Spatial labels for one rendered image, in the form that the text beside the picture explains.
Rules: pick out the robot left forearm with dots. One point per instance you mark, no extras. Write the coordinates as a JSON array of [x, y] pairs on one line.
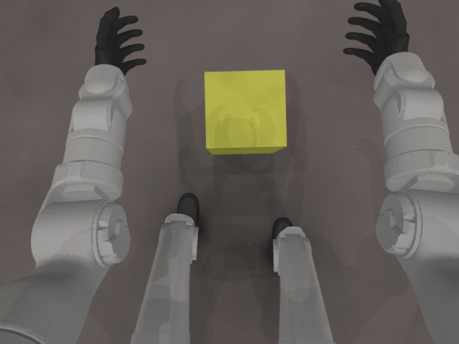
[[95, 141]]

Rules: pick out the left robot upper arm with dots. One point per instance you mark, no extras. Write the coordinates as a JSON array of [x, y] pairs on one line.
[[74, 243]]

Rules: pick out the right robot upper arm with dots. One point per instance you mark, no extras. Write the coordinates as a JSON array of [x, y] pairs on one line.
[[421, 228]]

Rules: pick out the robot thigh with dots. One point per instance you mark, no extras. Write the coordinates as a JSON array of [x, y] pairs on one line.
[[164, 314], [303, 318]]

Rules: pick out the robot right forearm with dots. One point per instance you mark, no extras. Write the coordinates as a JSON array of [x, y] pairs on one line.
[[415, 130]]

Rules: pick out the left robot thigh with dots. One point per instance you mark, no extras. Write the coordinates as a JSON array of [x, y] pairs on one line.
[[164, 314]]

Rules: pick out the right robot thigh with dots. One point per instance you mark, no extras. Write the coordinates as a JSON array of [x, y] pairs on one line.
[[303, 318]]

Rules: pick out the left robot hand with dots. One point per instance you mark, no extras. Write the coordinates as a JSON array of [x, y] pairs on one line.
[[108, 41]]

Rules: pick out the carton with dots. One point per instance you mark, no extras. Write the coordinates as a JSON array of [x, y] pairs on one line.
[[245, 112]]

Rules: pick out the right robot hand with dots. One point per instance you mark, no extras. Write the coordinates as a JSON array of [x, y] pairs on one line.
[[390, 32]]

